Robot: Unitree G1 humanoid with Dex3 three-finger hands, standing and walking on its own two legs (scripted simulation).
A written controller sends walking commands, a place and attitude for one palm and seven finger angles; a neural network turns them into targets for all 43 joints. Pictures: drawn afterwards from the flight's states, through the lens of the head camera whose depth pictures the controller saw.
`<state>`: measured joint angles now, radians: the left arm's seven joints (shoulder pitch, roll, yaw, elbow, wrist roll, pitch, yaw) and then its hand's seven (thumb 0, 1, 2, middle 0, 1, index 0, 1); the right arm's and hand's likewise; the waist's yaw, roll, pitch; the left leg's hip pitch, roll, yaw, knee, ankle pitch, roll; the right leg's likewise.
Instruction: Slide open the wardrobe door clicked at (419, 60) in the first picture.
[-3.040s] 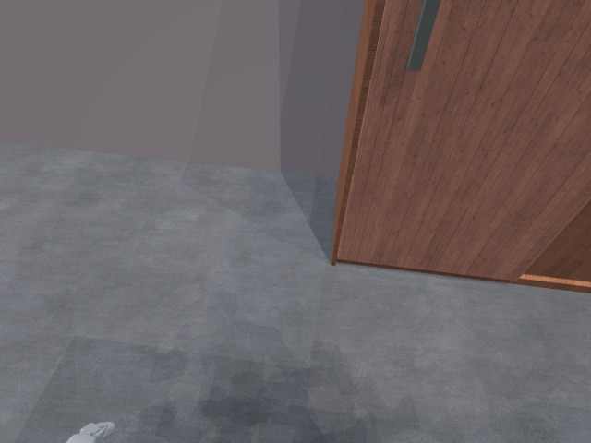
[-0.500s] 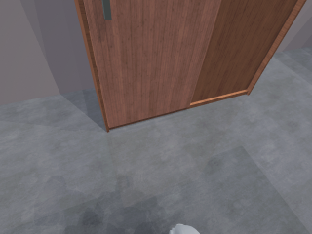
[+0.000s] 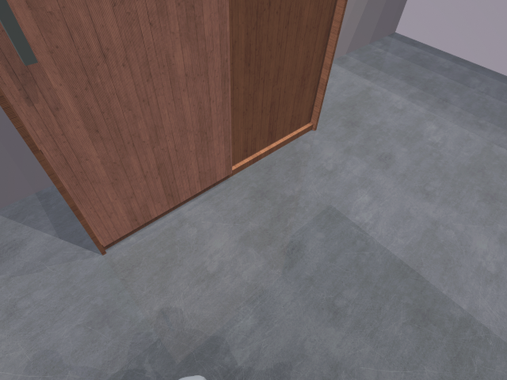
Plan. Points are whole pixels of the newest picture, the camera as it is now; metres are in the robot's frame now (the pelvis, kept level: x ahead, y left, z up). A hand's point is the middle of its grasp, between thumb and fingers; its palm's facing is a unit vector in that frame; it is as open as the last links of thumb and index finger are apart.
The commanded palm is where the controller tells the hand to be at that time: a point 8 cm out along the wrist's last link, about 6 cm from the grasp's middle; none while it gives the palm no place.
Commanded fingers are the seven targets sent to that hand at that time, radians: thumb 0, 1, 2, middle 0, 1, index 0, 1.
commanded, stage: walk to a spot facing it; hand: left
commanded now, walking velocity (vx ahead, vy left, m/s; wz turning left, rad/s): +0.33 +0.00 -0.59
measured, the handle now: out of the picture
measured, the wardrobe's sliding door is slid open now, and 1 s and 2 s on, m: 0.00 0.00 0.00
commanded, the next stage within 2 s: turn to face it in 0.44 s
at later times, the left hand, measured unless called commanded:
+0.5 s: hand (224, 273) +0.36 +0.09 -0.17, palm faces -0.39 -0.90 -0.18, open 7.4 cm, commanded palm none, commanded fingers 0.00 0.90 0.90 -0.20 -0.30 -0.20 -0.30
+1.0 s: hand (225, 260) +0.41 +0.09 -0.20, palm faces -0.16 -0.98 -0.15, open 7.3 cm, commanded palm none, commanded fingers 0.00 0.90 0.90 -0.20 -0.30 -0.20 -0.30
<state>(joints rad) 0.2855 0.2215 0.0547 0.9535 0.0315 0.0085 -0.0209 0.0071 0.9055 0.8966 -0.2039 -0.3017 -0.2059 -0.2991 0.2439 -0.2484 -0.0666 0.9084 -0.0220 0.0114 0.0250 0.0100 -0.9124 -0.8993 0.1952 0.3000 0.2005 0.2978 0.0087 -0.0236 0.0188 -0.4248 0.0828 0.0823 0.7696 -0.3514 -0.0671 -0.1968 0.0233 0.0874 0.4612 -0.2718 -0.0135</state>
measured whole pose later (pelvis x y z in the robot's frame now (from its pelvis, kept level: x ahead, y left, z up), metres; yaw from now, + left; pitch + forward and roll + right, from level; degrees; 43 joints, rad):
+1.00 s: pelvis +0.30 -0.07 -0.02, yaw -13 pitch -1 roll -2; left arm 0.20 0.19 0.06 0.98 0.02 0.02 0.02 0.00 0.92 0.90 -0.20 -0.30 -0.20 -0.30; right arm 0.20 -0.16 -0.04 0.97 -0.03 0.02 0.01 0.00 -0.93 -0.90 0.20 0.30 0.20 0.30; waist 0.00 -0.04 0.05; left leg -0.38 0.05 0.14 0.69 -0.30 0.07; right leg -0.29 -0.07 -0.20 0.82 -0.50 0.02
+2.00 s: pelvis +0.29 -0.11 -0.02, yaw +22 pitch +0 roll +0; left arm 0.26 0.28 0.07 0.94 0.02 0.06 0.02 0.01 0.91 0.90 -0.20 -0.30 -0.20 -0.30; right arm 0.10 -0.24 -0.06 0.89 -0.01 0.03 0.03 0.01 -0.91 -0.90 0.20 0.30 0.20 0.30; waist 0.03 -0.07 0.12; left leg -0.32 0.02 0.10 0.66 -0.34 0.03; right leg -0.34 -0.18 -0.17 0.93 -0.53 0.08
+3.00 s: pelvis +0.28 -0.08 +0.00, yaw +43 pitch -2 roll -1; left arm 0.33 0.24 0.06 1.09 0.03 0.03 -0.01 0.01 0.91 0.90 -0.20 -0.30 -0.20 -0.30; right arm 0.28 -0.15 -0.02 1.02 -0.02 -0.03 -0.01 0.00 -0.92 -0.90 0.20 0.30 0.20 0.30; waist 0.03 -0.04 0.02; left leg -0.10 0.01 0.10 0.41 -0.28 0.04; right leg -0.47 -0.11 -0.09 1.06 -0.32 0.03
